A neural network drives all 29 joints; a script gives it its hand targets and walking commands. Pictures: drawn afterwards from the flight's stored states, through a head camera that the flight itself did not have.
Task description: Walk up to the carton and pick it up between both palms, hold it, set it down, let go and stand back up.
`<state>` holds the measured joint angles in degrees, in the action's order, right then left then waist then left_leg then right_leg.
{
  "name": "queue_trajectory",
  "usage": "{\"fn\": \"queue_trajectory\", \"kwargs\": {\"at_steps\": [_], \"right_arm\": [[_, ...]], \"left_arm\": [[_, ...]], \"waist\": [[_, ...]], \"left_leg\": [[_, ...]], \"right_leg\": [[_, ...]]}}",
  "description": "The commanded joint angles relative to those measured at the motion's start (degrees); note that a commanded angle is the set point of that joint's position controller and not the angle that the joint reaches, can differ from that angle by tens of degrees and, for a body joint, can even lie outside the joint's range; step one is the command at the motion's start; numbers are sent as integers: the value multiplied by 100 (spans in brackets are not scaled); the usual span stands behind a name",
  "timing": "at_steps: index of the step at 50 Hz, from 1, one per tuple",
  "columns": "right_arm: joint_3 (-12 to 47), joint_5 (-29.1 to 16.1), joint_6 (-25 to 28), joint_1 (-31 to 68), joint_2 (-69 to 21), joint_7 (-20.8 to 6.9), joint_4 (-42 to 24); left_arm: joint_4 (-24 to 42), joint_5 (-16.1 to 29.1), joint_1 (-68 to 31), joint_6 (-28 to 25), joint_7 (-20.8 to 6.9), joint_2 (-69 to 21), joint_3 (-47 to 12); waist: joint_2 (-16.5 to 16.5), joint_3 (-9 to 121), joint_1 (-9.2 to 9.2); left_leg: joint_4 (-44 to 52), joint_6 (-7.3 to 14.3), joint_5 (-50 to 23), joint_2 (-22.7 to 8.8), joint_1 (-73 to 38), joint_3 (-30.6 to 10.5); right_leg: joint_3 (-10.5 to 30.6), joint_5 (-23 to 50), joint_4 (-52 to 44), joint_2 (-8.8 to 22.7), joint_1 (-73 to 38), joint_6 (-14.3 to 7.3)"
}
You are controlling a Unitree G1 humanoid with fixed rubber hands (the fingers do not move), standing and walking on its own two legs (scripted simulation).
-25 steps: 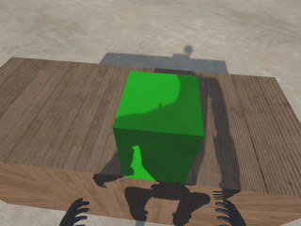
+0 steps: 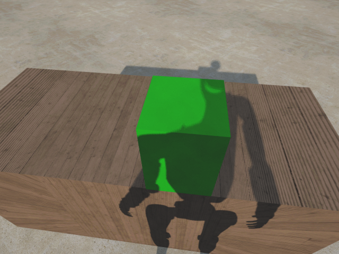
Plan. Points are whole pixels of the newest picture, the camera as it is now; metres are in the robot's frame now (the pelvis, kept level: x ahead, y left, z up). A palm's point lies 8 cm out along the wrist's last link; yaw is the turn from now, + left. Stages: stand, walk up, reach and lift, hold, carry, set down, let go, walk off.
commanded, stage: stand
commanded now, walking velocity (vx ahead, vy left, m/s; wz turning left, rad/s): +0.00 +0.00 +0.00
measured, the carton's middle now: (182, 137) +0.43 -0.03 +0.02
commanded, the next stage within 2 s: none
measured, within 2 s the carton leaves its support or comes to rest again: neither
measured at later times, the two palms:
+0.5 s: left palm out of the picture +0.00 +0.26 -0.12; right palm out of the picture +0.02 -0.25 -0.13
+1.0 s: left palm out of the picture +0.04 +0.25 -0.12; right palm out of the picture +0.04 -0.24 -0.13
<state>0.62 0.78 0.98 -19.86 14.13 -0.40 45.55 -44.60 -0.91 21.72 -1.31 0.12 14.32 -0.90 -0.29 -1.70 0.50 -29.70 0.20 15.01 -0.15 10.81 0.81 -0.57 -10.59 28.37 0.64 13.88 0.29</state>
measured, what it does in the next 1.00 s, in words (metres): stands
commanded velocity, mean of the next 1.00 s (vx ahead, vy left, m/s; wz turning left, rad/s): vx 0.00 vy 0.00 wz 0.00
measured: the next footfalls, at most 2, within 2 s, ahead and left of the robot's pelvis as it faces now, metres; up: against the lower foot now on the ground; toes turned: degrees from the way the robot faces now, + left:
none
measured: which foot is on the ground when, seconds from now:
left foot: down 0.00-1.00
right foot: down 0.00-1.00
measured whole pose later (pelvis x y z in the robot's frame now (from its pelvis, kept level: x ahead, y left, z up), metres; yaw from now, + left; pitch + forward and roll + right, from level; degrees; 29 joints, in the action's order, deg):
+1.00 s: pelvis +0.01 +0.01 +0.00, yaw -1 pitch -3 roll +0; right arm 0.7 0.3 0.4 -19.7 13.4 0.8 49.4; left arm -49.6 -0.6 20.6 -0.5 1.2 13.1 -0.8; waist 0.0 -1.7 0.1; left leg -29.1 0.7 15.8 0.4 10.8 1.6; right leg 1.4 -11.7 29.0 0.8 14.8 1.0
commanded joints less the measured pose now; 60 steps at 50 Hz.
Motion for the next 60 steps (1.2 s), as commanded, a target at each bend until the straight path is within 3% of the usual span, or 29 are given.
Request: {"fn": "queue_trajectory", "kwargs": {"at_steps": [1,9,17,39,60], "right_arm": [[-239,-12,140,-30,902,47,-434],[-259,-13,96,-165,917,58,-343],[-283,-7,66,-278,883,76,-256],[-224,-32,58,-307,772,146,-22],[-207,-58,43,-247,726,192,177]], "left_arm": [[412,-1,170,-108,43,815,249],[263,-16,348,-72,49,790,262],[163,-20,436,-49,64,776,282],[-66,21,353,-27,126,691,250],[-412,30,127,13,173,620,210]], "waist": [[-22,-436,16],[0,-529,4],[58,-502,-27],[78,-272,-35],[44,-246,-39]], "left_leg": [[1038,103,1112,-475,896,-643],[1103,120,1602,-465,1132,-715],[1020,128,1599,-448,1083,-712],[862,108,264,-494,587,-587],[968,96,-136,-516,357,-539]], "right_leg": [[546,-825,-634,382,86,-94],[603,-1201,-588,339,246,-75],[693,-1347,-593,340,413,-78],[699,-164,-495,414,126,-94],[632,192,-538,446,-85,-80]]}}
